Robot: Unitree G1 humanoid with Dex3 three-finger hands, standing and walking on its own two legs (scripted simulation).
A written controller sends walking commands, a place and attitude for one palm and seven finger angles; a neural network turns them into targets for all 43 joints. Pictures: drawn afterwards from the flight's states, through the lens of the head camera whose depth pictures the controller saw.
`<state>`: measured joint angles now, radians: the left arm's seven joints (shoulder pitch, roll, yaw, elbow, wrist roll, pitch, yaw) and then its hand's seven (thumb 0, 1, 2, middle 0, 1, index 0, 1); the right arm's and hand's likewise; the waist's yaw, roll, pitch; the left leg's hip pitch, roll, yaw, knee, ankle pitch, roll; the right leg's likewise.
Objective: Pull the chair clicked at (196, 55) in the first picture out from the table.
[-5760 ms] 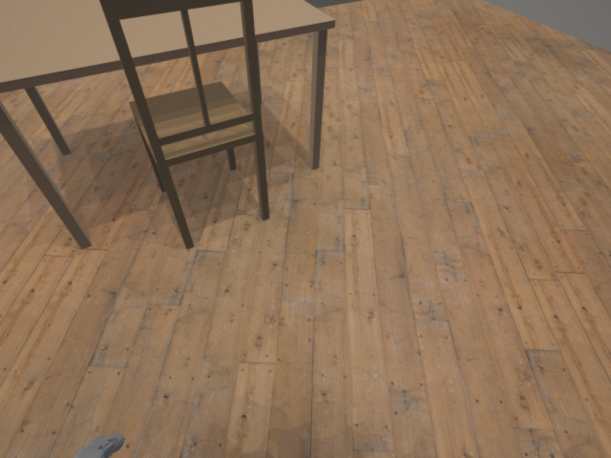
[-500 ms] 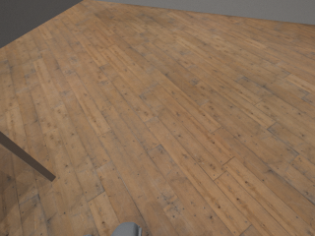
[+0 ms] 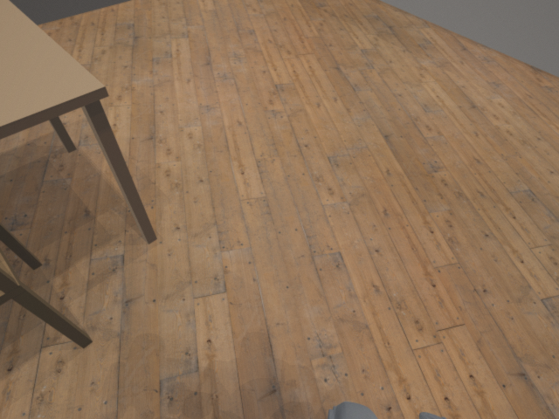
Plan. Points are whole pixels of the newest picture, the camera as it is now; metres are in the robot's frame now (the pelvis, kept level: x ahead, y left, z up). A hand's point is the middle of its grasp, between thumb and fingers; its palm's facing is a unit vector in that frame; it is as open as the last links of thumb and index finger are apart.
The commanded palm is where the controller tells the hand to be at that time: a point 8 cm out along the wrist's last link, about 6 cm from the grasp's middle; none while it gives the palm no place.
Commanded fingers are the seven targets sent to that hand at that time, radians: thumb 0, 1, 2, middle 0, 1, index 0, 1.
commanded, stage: turn to face it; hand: left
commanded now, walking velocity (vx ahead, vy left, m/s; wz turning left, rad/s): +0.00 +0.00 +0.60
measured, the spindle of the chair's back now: out of the picture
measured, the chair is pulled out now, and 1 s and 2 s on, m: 0.00 0.00 0.00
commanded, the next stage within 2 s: take the last steps up to it in 1.38 s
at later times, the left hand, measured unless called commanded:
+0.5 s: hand out of the picture +0.04 +0.16 -0.13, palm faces +0.29 -0.91 -0.30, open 7.4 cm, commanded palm none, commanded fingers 0.00 0.90 0.90 -0.20 -0.30 -0.20 -0.30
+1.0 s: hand out of the picture -0.12 +0.22 -0.17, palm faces +0.60 -0.76 -0.26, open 7.4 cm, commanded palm none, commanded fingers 0.00 0.90 0.90 -0.20 -0.30 -0.20 -0.30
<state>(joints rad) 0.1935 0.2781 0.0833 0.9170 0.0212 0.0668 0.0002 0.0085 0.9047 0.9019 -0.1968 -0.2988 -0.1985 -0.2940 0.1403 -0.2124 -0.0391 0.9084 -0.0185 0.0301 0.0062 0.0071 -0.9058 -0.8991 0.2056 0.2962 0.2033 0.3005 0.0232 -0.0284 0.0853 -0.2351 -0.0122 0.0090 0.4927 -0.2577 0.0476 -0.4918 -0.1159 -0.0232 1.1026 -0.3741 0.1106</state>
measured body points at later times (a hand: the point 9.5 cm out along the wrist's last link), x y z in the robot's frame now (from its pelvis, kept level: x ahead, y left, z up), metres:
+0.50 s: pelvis -0.01 -0.06 +0.00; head +0.03 -0.09 +0.45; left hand +0.02 +0.20 -0.11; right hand +0.10 -0.30 -0.16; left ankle -0.08 +0.09 -0.64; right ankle +0.00 -0.15 -0.74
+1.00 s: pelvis -0.04 +0.00 +0.00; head -0.02 +0.04 +0.45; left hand -0.15 +0.26 -0.15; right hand +0.19 -0.15 -0.12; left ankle -0.08 +0.07 -0.74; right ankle +0.04 -0.16 -0.65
